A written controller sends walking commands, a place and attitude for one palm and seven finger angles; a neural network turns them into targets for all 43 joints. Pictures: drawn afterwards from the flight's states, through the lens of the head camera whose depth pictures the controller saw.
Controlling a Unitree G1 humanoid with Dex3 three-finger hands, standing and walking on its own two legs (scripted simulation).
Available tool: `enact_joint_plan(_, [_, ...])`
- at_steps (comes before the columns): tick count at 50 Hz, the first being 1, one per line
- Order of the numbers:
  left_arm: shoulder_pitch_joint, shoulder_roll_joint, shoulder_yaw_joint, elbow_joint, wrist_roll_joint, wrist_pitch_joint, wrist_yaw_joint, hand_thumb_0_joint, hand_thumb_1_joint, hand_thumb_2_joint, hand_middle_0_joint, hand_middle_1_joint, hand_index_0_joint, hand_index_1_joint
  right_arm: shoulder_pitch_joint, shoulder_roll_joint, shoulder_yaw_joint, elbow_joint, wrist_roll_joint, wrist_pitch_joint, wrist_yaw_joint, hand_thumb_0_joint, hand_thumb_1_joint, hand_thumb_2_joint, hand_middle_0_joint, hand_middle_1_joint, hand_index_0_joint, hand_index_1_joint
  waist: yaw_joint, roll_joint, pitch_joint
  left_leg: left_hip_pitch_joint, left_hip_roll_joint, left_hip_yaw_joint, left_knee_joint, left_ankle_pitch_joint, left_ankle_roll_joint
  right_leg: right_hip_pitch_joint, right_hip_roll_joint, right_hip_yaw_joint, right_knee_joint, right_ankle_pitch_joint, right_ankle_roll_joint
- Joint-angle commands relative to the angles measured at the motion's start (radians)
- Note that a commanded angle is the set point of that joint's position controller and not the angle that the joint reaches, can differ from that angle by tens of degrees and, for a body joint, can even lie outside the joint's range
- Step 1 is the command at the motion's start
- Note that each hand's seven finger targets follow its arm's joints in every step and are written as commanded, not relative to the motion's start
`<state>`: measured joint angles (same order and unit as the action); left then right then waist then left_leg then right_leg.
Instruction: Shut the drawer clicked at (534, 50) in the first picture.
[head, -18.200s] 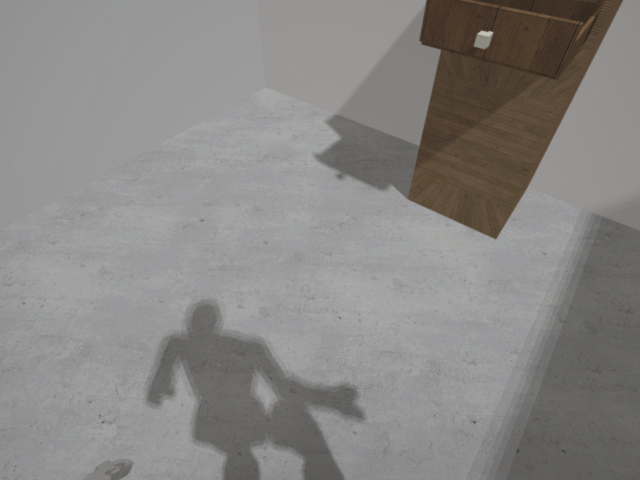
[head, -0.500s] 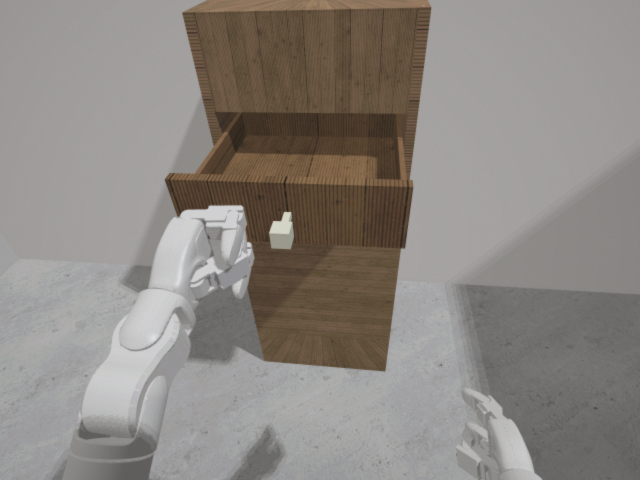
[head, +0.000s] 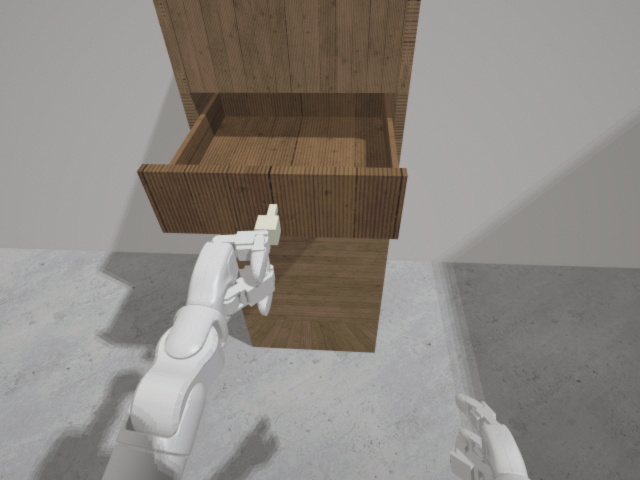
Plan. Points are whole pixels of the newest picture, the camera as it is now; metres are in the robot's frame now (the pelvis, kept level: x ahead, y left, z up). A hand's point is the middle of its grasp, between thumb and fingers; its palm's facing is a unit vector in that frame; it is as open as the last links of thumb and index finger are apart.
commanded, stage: bring the fist close to the handle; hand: left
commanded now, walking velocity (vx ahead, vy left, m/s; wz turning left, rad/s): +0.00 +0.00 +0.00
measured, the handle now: (270, 222) +0.44 +0.11 +0.11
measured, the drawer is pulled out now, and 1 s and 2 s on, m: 0.26 0.26 0.17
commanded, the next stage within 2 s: push the drawer shut in 0.84 s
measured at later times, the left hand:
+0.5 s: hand (293, 266) +0.35 +0.06 +0.11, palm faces -0.04 -1.00 +0.00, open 3.3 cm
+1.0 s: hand (295, 271) +0.35 +0.06 +0.10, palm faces -0.05 -1.00 +0.00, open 3.3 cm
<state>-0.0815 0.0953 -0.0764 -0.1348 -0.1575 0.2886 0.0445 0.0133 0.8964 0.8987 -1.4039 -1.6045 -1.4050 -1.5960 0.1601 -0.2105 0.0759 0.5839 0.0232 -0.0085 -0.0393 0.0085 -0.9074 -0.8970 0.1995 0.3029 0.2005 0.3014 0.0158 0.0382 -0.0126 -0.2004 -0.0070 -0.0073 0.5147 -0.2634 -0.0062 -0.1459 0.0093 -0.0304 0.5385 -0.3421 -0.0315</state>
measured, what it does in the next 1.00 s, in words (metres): stands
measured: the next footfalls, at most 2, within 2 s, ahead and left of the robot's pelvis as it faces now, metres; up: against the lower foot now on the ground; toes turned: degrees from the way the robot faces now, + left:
none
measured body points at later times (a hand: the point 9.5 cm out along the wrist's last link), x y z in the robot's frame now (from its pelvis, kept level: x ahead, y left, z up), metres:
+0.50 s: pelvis +0.00 +0.00 -0.01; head +0.01 -0.02 +0.44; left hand +0.35 +0.12 +0.11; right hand +0.15 -0.23 -0.11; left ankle +0.01 +0.13 -0.73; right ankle -0.03 -0.09 -0.73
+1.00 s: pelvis -0.01 +0.00 -0.01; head +0.00 -0.02 +0.44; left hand +0.34 +0.12 +0.11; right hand +0.16 -0.23 -0.10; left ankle +0.01 +0.13 -0.73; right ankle -0.03 -0.09 -0.73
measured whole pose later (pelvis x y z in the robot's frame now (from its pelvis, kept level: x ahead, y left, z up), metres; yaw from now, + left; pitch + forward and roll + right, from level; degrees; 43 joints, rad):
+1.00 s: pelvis -0.01 +0.00 -0.01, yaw -1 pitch +2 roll +1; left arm -0.27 0.06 -0.07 0.28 -0.13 -0.03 0.10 0.01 0.90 0.90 -1.40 -1.60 -1.41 -1.60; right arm 0.20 -0.22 0.03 0.59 0.02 -0.01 -0.03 0.01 -0.91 -0.90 0.20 0.30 0.20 0.30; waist -0.01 0.03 -0.03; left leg -0.34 0.01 0.00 0.61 -0.29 -0.01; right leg -0.29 0.02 -0.02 0.63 -0.37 -0.04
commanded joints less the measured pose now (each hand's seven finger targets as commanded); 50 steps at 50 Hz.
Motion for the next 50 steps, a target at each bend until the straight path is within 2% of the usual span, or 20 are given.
enact_joint_plan(1, [-0.319, 0.016, 0.029, -0.249, 0.016, -0.174, 0.035, 0.000, 0.900, 0.900, -1.400, -1.600, -1.400, -1.600, -0.129, -0.086, -0.043, -0.170, -0.006, -0.064, 0.010, 0.000, -0.900, -0.900, 0.200, 0.300, 0.200, 0.300, 0.007, -0.078, -0.232, 0.135, -0.001, 0.009, -0.015, 0.282, 0.035, -0.031, -0.005, -0.017, -0.053, 0.397, 0.016])
enact_joint_plan(6, [-0.324, -0.007, -0.010, -0.117, 0.046, -0.187, 0.033, 0.000, 0.900, 0.900, -1.400, -1.600, -1.400, -1.600, -0.103, -0.100, -0.053, -0.157, -0.004, -0.049, 0.016, 0.000, -0.900, -0.900, 0.200, 0.300, 0.200, 0.300, -0.017, -0.066, -0.165, 0.096, -0.001, 0.011, 0.002, 0.240, 0.035, -0.082, -0.005, -0.014, -0.057, 0.368, 0.016])
enact_joint_plan(10, [-0.340, 0.043, 0.051, -0.007, 0.038, -0.175, 0.030, 0.000, 0.900, 0.900, -1.400, -1.600, -1.400, -1.600, -0.090, -0.111, -0.056, -0.149, -0.003, -0.028, 0.002, 0.000, -0.900, -0.900, 0.200, 0.300, 0.200, 0.300, -0.014, -0.145, -0.157, 0.048, -0.006, 0.012, 0.005, 0.190, 0.037, -0.082, -0.006, 0.000, -0.074, 0.332, 0.025])
enact_joint_plan(11, [-0.370, 0.036, 0.051, -0.011, 0.032, -0.184, 0.030, 0.000, 0.900, 0.900, -1.400, -1.600, -1.400, -1.600, -0.097, -0.110, -0.054, -0.155, -0.004, -0.026, -0.001, 0.000, -0.900, -0.900, 0.200, 0.300, 0.200, 0.300, -0.016, -0.137, -0.166, 0.045, -0.010, 0.014, 0.005, 0.190, 0.038, -0.081, -0.010, 0.003, -0.071, 0.336, 0.024])
enact_joint_plan(16, [-0.518, 0.002, 0.025, -0.018, 0.029, -0.290, 0.058, 0.000, 0.900, 0.900, -1.400, -1.600, -1.400, -1.600, -0.070, -0.098, -0.060, -0.142, -0.009, -0.042, 0.001, 0.000, -0.900, -0.900, 0.200, 0.300, 0.200, 0.300, -0.030, -0.067, -0.240, 0.070, -0.006, 0.014, 0.028, 0.211, 0.034, -0.101, -0.003, 0.002, -0.034, 0.336, 0.017])
enact_joint_plan(20, [-0.498, 0.007, 0.033, 0.103, 0.043, -0.362, 0.063, 0.000, 0.900, 0.900, -1.400, -1.600, -1.400, -1.600, -0.022, -0.107, -0.071, -0.118, -0.013, -0.053, 0.010, 0.000, -0.900, -0.900, 0.200, 0.300, 0.200, 0.300, -0.037, -0.098, -0.270, 0.048, -0.003, 0.012, 0.054, 0.240, 0.033, -0.113, 0.002, -0.003, -0.002, 0.382, 0.017])
enact_joint_plan(23, [-0.489, 0.014, 0.047, 0.193, 0.051, -0.370, 0.056, 0.000, 0.900, 0.900, -1.400, -1.600, -1.400, -1.600, -0.011, -0.114, -0.077, -0.116, -0.011, -0.046, 0.012, 0.000, -0.900, -0.900, 0.200, 0.300, 0.200, 0.300, -0.034, -0.105, -0.245, 0.004, -0.007, 0.018, 0.058, 0.202, 0.032, -0.129, -0.003, 0.005, -0.004, 0.367, 0.019])
enact_joint_plan(25, [-0.464, 0.052, 0.080, 0.206, 0.053, -0.369, 0.052, 0.000, 0.900, 0.900, -1.400, -1.600, -1.400, -1.600, -0.009, -0.121, -0.080, -0.125, -0.010, -0.040, 0.012, 0.000, -0.900, -0.900, 0.200, 0.300, 0.200, 0.300, -0.019, -0.114, -0.276, -0.008, -0.010, 0.024, 0.060, 0.211, 0.035, -0.098, -0.006, 0.014, -0.003, 0.394, 0.022])
enact_joint_plan(26, [-0.475, 0.050, 0.082, 0.177, 0.050, -0.372, 0.049, 0.000, 0.900, 0.900, -1.400, -1.600, -1.400, -1.600, -0.017, -0.116, -0.080, -0.136, -0.009, -0.038, 0.012, 0.000, -0.900, -0.900, 0.200, 0.300, 0.200, 0.300, -0.010, -0.080, -0.305, 0.000, -0.013, 0.030, 0.058, 0.222, 0.035, -0.080, -0.012, 0.020, 0.000, 0.418, 0.021])
enact_joint_plan(28, [-0.473, 0.055, 0.096, 0.140, 0.040, -0.382, 0.046, 0.000, 0.900, 0.900, -1.400, -1.600, -1.400, -1.600, -0.017, -0.112, -0.083, -0.143, -0.010, -0.040, 0.011, 0.000, -0.900, -0.900, 0.200, 0.300, 0.200, 0.300, 0.000, -0.084, -0.340, 0.008, -0.012, 0.034, 0.058, 0.258, 0.033, -0.043, -0.013, 0.020, 0.011, 0.482, 0.021])
enact_joint_plan(32, [-0.451, 0.040, 0.085, 0.097, 0.025, -0.419, 0.038, 0.000, 0.900, 0.900, -1.400, -1.600, -1.400, -1.600, -0.017, -0.109, -0.084, -0.149, -0.006, -0.049, 0.014, 0.000, -0.900, -0.900, 0.200, 0.300, 0.200, 0.300, -0.007, -0.126, -0.312, 0.008, -0.006, 0.033, 0.055, 0.267, 0.036, -0.041, -0.009, 0.018, 0.009, 0.518, 0.028])
enact_joint_plan(34, [-0.429, 0.008, 0.050, 0.087, 0.026, -0.426, 0.031, 0.000, 0.900, 0.900, -1.400, -1.600, -1.400, -1.600, -0.014, -0.109, -0.085, -0.152, -0.004, -0.056, 0.018, 0.000, -0.900, -0.900, 0.200, 0.300, 0.200, 0.300, -0.011, -0.106, -0.291, 0.015, -0.006, 0.034, 0.058, 0.267, 0.037, -0.065, -0.005, 0.012, 0.011, 0.506, 0.026])
enact_joint_plan(38, [-0.458, 0.002, 0.018, 0.154, 0.042, -0.395, 0.022, 0.000, 0.900, 0.900, -1.400, -1.600, -1.400, -1.600, -0.011, -0.118, -0.086, -0.138, 0.002, -0.051, 0.015, 0.000, -0.900, -0.900, 0.200, 0.300, 0.200, 0.300, -0.042, -0.128, -0.200, -0.005, -0.006, 0.026, 0.056, 0.171, 0.040, -0.144, 0.000, 0.011, -0.021, 0.355, 0.027])
enact_joint_plan(39, [-0.475, -0.012, 0.001, 0.162, 0.046, -0.382, 0.020, 0.000, 0.900, 0.900, -1.400, -1.600, -1.400, -1.600, -0.016, -0.117, -0.083, -0.138, 0.003, -0.048, 0.014, 0.000, -0.900, -0.900, 0.200, 0.300, 0.200, 0.300, -0.045, -0.095, -0.185, -0.005, -0.008, 0.025, 0.054, 0.151, 0.040, -0.160, -0.001, 0.015, -0.028, 0.321, 0.025])
enact_joint_plan(40, [-0.487, 0.007, 0.017, 0.181, 0.044, -0.370, 0.025, 0.000, 0.900, 0.900, -1.400, -1.600, -1.400, -1.600, -0.015, -0.122, -0.084, -0.138, 0.003, -0.045, 0.010, 0.000, -0.900, -0.900, 0.200, 0.300, 0.200, 0.300, -0.049, -0.146, -0.175, -0.014, -0.009, 0.022, 0.057, 0.131, 0.045, -0.166, 0.000, 0.018, -0.041, 0.288, 0.030])
enact_joint_plan(43, [-0.553, 0.011, 0.028, 0.158, 0.043, -0.361, 0.035, 0.000, 0.900, 0.900, -1.400, -1.600, -1.400, -1.600, -0.033, -0.114, -0.079, -0.140, 0.001, -0.040, 0.001, 0.000, -0.900, -0.900, 0.200, 0.300, 0.200, 0.300, -0.040, -0.080, -0.219, 0.004, -0.013, 0.021, 0.050, 0.116, 0.040, -0.159, -0.004, 0.022, -0.040, 0.250, 0.021])
enact_joint_plan(45, [-0.585, 0.013, 0.032, 0.147, 0.037, -0.374, 0.049, 0.000, 0.900, 0.900, -1.400, -1.600, -1.400, -1.600, -0.029, -0.112, -0.077, -0.137, -0.002, -0.043, 0.000, 0.000, -0.900, -0.900, 0.200, 0.300, 0.200, 0.300, -0.043, -0.102, -0.246, 0.016, -0.009, 0.016, 0.053, 0.137, 0.042, -0.152, 0.002, 0.016, -0.031, 0.267, 0.021])
enact_joint_plan(47, [-0.567, 0.033, 0.072, 0.132, 0.028, -0.398, 0.061, 0.000, 0.900, 0.900, -1.400, -1.600, -1.400, -1.600, -0.030, -0.106, -0.077, -0.140, -0.007, -0.046, 0.001, 0.000, -0.900, -0.900, 0.200, 0.300, 0.200, 0.300, -0.018, -0.082, -0.307, 0.023, -0.011, 0.017, 0.053, 0.174, 0.037, -0.107, -0.001, 0.018, -0.011, 0.320, 0.016])
enact_joint_plan(49, [-0.581, 0.037, 0.078, 0.156, 0.031, -0.416, 0.069, 0.000, 0.900, 0.900, -1.400, -1.600, -1.400, -1.600, -0.028, -0.105, -0.074, -0.131, -0.009, -0.045, 0.003, 0.000, -0.900, -0.900, 0.200, 0.300, 0.200, 0.300, -0.020, -0.089, -0.308, 0.018, -0.009, 0.020, 0.054, 0.199, 0.035, -0.099, -0.001, 0.015, -0.001, 0.359, 0.014])
enact_joint_plan(50, [-0.599, 0.043, 0.073, 0.185, 0.039, -0.423, 0.072, 0.000, 0.900, 0.900, -1.400, -1.600, -1.400, -1.600, -0.018, -0.109, -0.076, -0.125, -0.010, -0.043, 0.004, 0.000, -0.900, -0.900, 0.200, 0.300, 0.200, 0.300, -0.035, -0.118, -0.290, 0.011, -0.007, 0.017, 0.059, 0.199, 0.038, -0.112, 0.000, 0.015, -0.001, 0.359, 0.019])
